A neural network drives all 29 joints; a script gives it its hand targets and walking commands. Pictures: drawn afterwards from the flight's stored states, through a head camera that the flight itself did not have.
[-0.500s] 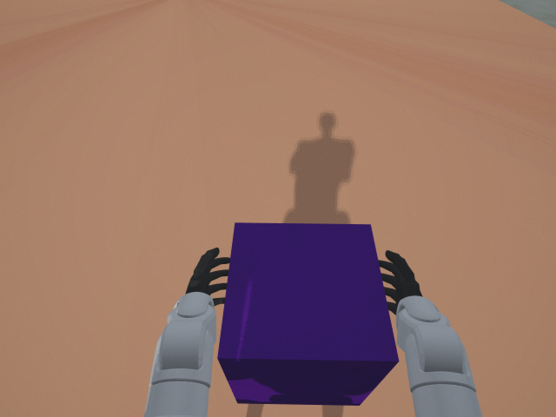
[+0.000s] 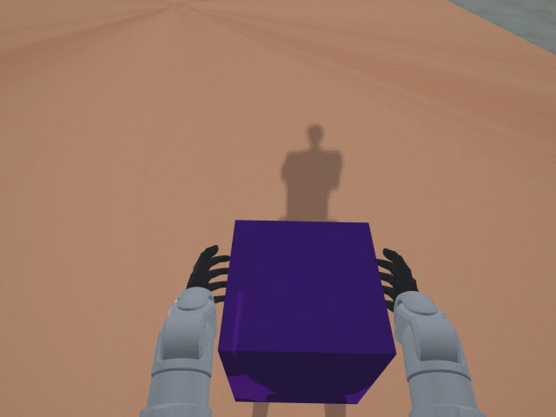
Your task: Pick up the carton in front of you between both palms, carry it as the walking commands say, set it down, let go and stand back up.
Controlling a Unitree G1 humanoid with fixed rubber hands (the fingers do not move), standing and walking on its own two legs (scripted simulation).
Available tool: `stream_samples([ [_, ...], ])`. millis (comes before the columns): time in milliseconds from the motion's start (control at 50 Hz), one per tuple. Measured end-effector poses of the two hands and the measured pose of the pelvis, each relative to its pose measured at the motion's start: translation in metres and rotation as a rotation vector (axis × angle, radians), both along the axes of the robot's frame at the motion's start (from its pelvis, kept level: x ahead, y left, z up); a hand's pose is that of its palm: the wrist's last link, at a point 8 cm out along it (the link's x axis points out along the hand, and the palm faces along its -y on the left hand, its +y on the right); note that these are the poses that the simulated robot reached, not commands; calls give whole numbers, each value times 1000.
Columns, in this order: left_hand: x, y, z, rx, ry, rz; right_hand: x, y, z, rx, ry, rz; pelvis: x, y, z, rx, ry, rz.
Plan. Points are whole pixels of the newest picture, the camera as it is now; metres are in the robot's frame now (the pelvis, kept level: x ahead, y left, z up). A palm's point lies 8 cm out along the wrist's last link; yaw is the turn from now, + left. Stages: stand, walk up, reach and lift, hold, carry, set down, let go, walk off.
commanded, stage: hold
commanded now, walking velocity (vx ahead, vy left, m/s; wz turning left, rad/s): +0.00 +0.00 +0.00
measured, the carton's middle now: (298, 316) +0.29 +0.00 -0.04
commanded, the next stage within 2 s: set down in 0.10 s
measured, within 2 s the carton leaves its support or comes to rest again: neither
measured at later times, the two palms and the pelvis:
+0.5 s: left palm (209, 282) +0.33 +0.15 -0.02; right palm (388, 286) +0.33 -0.15 -0.01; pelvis -0.01 -0.01 -0.02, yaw -1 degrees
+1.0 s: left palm (211, 320) +0.36 +0.17 -0.21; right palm (348, 311) +0.39 -0.13 -0.20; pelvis -0.04 -0.05 -0.14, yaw -2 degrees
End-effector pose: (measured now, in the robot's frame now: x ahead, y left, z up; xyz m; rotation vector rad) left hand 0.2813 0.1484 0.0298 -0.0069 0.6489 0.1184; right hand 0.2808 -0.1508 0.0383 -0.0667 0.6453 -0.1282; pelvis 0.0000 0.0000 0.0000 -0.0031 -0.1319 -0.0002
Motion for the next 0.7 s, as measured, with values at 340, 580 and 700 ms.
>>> stream_samples([
  [340, 27, 4, -2, -62, 15, 39, 26, 4, -3, 37, 16, -25, -1, 0, -5, 8, 4, -22],
  [580, 56, 0, -90, -21, 46, 8, 59, 0, -84, -16, 51, 3, -20, -21, -33, -2, 238, -7],
  [700, 57, 7, -163, 0, 29, 30, 71, 7, -157, 2, 32, 22, -30, -33, -61, -19, 448, -7],
])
